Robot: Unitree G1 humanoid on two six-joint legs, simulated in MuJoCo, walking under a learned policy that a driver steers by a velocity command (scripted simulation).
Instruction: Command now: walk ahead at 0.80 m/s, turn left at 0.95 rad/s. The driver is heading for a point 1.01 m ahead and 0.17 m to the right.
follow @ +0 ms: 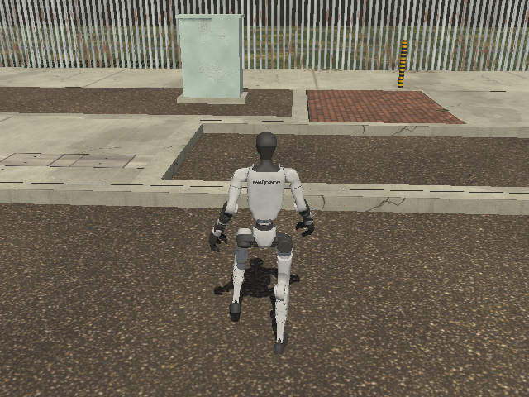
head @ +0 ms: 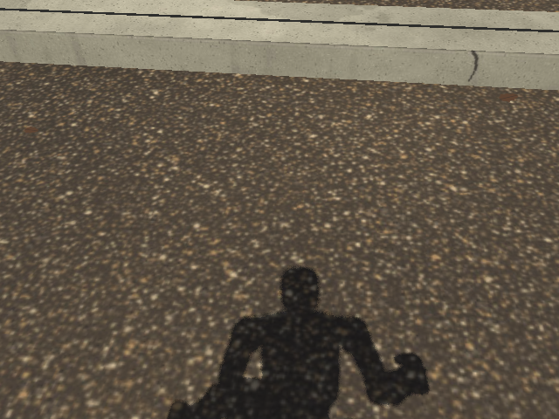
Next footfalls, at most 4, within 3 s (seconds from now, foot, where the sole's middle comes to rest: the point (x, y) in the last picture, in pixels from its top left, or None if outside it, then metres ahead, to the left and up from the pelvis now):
0.22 left None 0.31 0.19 -0.78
0.70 right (271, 339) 0.76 0.13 -0.77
1.10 left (236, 227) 1.15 0.28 -0.78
1.58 right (376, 192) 1.34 -0.17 -0.78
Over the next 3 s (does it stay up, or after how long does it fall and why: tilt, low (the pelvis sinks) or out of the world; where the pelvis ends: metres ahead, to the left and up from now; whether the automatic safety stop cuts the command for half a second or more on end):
stays up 1.53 -0.36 0.01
